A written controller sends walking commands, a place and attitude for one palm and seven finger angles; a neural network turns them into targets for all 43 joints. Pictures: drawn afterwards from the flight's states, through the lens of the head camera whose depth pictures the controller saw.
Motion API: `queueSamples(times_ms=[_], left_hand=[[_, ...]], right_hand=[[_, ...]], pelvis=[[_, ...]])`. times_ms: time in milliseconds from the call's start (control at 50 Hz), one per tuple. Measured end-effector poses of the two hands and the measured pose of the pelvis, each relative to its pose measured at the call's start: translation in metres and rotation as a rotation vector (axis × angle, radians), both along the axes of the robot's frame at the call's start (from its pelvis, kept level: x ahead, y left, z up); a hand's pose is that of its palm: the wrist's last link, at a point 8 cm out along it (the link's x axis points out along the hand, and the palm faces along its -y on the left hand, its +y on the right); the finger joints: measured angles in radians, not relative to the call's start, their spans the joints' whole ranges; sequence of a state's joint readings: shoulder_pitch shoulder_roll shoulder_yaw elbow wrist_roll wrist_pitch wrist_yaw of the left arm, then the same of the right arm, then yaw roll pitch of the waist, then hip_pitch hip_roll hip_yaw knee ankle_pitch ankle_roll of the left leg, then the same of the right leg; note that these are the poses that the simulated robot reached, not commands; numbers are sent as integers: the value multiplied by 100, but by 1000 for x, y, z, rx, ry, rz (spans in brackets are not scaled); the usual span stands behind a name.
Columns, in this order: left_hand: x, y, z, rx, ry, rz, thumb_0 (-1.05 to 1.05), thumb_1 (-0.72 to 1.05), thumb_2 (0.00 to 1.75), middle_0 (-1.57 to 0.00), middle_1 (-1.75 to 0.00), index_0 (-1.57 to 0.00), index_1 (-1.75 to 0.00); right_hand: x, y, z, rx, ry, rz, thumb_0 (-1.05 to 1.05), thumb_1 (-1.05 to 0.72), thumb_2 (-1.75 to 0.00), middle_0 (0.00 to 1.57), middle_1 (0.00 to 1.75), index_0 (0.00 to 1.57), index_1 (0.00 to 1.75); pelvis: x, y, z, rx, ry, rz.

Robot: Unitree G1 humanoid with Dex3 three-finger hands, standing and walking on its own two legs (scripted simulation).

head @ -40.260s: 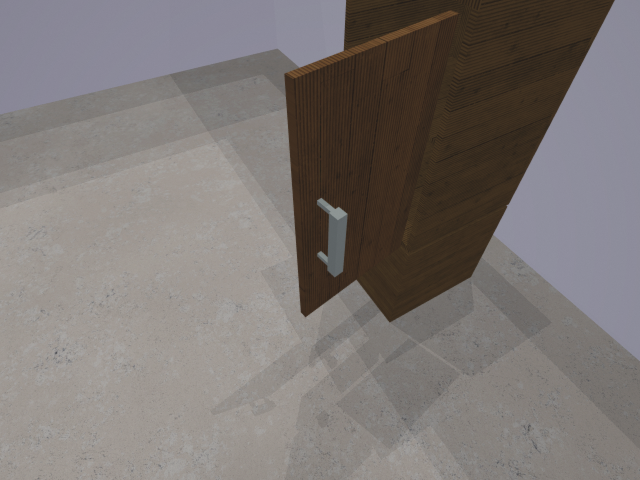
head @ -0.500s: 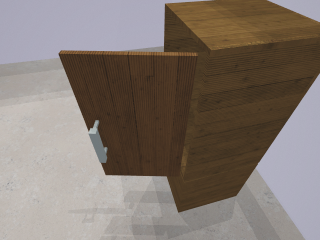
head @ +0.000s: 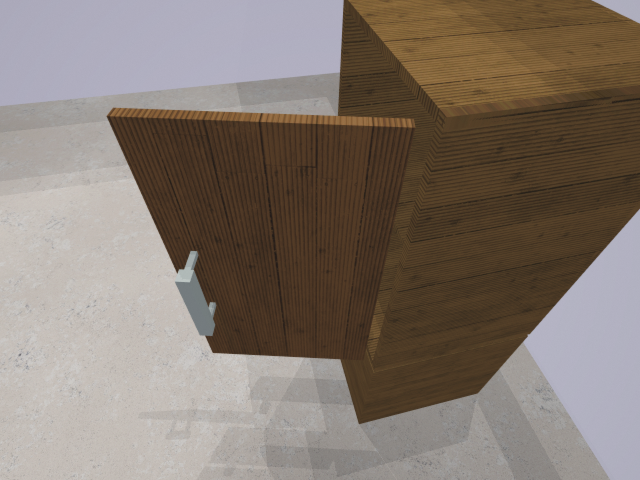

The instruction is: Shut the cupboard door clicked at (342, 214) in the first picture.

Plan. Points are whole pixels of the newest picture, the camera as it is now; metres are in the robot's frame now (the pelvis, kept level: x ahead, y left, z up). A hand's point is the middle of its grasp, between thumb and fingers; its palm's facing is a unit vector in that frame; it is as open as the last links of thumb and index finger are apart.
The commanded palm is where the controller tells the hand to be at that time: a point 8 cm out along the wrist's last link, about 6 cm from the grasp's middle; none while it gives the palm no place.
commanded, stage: come to a stop and stand still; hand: left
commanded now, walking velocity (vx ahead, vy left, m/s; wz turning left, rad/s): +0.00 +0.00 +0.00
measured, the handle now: (200, 295) +0.39 +0.23 -0.07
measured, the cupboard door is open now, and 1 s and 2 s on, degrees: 74 74 74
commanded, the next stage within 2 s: look again from close up in 0.14 s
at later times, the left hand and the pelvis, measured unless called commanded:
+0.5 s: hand out of the picture +0.00 +0.17 -0.17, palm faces +0.04 -0.98 -0.21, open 7.4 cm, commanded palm none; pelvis +0.01 -0.01 +0.00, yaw +0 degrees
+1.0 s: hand out of the picture -0.02 +0.16 -0.17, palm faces +0.06 -0.98 -0.19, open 7.4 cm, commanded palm none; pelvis +0.00 -0.01 +0.00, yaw +0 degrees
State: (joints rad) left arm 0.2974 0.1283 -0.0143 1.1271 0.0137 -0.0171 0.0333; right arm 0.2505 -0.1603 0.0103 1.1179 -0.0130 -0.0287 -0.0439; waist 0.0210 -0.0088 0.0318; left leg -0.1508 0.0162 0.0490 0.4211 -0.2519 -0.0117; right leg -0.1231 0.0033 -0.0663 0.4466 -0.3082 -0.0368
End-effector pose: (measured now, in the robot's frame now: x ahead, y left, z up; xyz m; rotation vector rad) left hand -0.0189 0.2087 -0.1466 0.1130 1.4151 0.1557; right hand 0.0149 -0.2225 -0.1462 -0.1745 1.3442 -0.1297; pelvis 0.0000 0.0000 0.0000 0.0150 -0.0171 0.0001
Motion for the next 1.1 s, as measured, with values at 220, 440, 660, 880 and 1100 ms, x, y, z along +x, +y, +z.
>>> queueSamples(times_ms=[220, 440, 660, 880, 1100], left_hand=[[18, 11, 4, 36, -35, -8, 1, 91, 90, -20, -30, -20, -30], [18, 11, 6, 40, -30, -8, 1, 91, 90, -20, -30, -20, -30], [8, 1, 4, 18, -8, 2, 1, 91, 90, -20, -30, -20, -30], [-2, -5, 2, 3, 13, 16, 1, 91, 90, -20, -30, -20, -30], [-3, 9, 2, 42, -6, 24, 1, 91, 90, -20, -30, -20, -30]], right_hand=[[13, -5, 2, -4, -12, 9, 1, -93, -90, 20, 30, 20, 30], [-4, -3, 0, 12, 40, 3, 0, -92, -90, 20, 30, 20, 30], [-17, 1, 0, 22, 76, -7, 1, -92, -90, 20, 30, 20, 30], [-20, 3, 0, 21, 80, -9, 1, -92, -90, 20, 30, 20, 30], [-13, -2, -5, 8, 52, -13, 1, -92, -90, 20, 30, 20, 30]], pelvis=[[5, -4, 1, -1, -2, 2], [5, -6, 2, 1, -3, 4], [4, -8, 2, -1, -4, 6], [4, -8, 2, -2, -3, 9], [-10, -3, -3, 2, 4, 4]])
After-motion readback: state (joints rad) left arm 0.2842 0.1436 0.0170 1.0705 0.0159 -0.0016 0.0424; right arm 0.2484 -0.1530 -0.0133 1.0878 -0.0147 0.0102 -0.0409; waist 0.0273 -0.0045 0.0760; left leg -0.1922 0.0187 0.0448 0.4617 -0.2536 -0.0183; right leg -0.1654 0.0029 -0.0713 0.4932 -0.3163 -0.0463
